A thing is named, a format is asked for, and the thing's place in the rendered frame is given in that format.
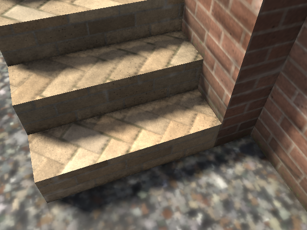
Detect stairs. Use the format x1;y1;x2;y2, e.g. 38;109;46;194
0;0;222;203

